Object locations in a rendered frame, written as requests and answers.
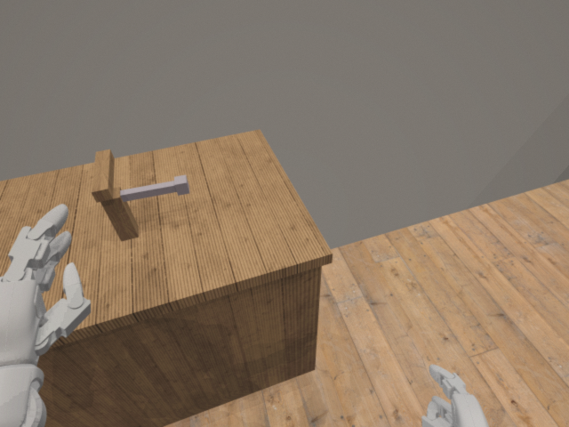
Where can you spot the tap lever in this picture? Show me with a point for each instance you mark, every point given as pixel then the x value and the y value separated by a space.
pixel 179 185

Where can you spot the left robot forearm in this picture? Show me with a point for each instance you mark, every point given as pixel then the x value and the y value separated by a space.
pixel 20 403

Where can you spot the left robot hand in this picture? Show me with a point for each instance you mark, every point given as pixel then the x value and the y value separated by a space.
pixel 34 255

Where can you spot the right robot hand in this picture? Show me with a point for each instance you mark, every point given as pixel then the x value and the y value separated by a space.
pixel 464 410

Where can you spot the counter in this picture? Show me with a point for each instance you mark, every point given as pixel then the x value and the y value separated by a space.
pixel 196 300

